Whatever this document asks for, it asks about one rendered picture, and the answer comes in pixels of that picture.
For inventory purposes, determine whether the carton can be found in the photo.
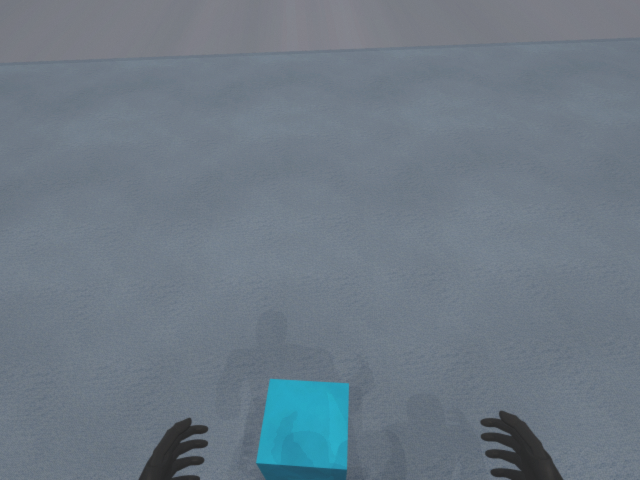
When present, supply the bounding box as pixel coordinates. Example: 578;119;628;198
256;379;349;480

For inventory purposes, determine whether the left robot hand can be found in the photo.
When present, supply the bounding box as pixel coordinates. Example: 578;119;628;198
139;418;208;480

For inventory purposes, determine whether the right robot hand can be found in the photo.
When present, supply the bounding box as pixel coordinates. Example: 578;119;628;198
480;411;563;480

